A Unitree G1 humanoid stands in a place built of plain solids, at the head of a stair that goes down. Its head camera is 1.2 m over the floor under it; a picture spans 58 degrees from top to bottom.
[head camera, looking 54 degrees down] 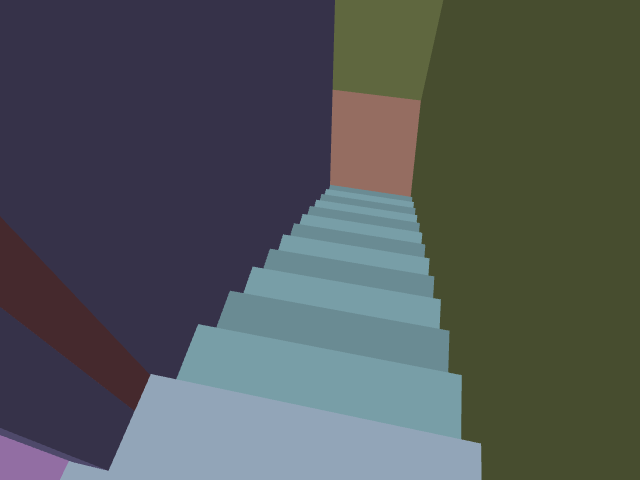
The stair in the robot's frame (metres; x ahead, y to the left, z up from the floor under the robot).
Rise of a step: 0.19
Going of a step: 0.24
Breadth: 0.90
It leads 11 degrees to the right of straight ahead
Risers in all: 13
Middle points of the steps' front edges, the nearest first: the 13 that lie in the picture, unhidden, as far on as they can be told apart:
0.32 0.03 0.00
0.56 -0.02 -0.19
0.80 -0.07 -0.38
1.04 -0.12 -0.57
1.28 -0.16 -0.76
1.52 -0.21 -0.95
1.76 -0.26 -1.15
2.00 -0.31 -1.34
2.24 -0.36 -1.53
2.48 -0.41 -1.72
2.72 -0.46 -1.91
2.96 -0.50 -2.10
3.20 -0.55 -2.29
